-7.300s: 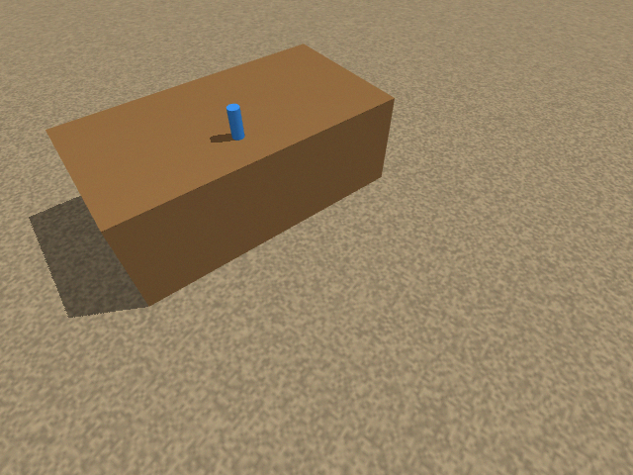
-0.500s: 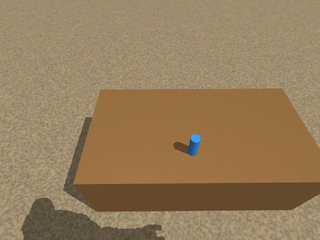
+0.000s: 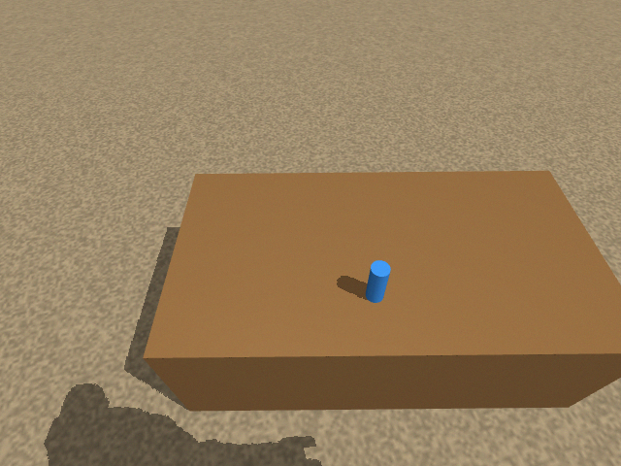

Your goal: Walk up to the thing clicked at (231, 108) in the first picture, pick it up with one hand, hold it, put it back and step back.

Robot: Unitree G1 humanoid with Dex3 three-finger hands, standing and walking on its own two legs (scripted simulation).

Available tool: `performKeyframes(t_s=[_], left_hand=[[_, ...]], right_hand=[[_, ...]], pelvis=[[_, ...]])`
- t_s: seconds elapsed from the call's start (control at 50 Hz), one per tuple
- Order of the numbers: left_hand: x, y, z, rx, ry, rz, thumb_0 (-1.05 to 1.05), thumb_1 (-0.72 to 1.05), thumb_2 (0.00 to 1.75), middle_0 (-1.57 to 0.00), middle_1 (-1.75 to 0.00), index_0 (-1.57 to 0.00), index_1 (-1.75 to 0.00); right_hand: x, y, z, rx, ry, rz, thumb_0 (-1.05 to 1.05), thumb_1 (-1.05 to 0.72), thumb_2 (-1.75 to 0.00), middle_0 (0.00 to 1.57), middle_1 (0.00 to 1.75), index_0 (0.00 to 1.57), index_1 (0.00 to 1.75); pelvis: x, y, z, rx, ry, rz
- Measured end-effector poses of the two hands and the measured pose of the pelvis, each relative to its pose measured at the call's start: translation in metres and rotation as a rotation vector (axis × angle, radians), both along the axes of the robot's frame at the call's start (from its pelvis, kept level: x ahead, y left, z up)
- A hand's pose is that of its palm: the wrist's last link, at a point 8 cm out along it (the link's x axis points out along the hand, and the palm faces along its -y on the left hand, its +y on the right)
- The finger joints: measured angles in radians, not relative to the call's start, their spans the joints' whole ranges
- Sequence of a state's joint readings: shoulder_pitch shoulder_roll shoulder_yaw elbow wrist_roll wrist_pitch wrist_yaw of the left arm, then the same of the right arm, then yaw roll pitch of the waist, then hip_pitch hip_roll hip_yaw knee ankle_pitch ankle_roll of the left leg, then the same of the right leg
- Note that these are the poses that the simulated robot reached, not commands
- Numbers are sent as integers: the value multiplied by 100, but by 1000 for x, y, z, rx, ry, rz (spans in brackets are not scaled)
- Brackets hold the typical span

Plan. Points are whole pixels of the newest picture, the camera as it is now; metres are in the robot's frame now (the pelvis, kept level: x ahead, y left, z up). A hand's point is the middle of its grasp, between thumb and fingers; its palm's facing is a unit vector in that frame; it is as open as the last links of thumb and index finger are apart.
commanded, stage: stand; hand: right
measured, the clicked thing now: (377, 282) +0.55 -0.15 -0.30
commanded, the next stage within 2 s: go down in 0.14 s
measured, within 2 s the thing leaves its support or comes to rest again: neither
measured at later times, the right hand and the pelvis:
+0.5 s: hand (489, 455) +0.16 -0.24 -0.15, palm faces +0.07 +0.95 -0.30, open 11.5 cm; pelvis -0.02 +0.00 -0.02, yaw +0 degrees
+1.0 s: hand (496, 444) +0.17 -0.26 -0.15, palm faces +0.09 +0.95 -0.31, open 17.3 cm; pelvis +0.01 +0.01 -0.04, yaw +0 degrees
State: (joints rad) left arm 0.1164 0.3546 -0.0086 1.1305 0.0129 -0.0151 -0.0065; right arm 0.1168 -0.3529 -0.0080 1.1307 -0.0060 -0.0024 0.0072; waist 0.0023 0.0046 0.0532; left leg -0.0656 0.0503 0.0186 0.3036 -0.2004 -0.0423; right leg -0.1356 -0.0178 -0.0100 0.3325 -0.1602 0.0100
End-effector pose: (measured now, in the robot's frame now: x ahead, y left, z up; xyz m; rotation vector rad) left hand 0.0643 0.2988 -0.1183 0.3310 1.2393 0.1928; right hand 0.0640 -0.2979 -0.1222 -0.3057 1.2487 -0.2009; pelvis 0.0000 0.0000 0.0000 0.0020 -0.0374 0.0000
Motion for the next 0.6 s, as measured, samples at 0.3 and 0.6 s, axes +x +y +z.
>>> performKeyframes(t_s=[0.3, 0.6], left_hand=[[13, -2, 1, -8, -75, 24, 0, 88, 88, -18, -28, -18, -28], [74, -6, 21, -15, -412, 24, 0, 19, 27, -5, -7, -5, -7]], right_hand=[[9, 3, 1, 2, -51, -11, 1, -88, -88, 19, 28, 18, 27], [86, 6, 5, 35, -148, -27, 1, -19, -25, 8, 7, 7, 6]], pelvis=[[-1, 0, -2, 2, 13, 3], [-7, 6, -20, 9, 130, 4]])
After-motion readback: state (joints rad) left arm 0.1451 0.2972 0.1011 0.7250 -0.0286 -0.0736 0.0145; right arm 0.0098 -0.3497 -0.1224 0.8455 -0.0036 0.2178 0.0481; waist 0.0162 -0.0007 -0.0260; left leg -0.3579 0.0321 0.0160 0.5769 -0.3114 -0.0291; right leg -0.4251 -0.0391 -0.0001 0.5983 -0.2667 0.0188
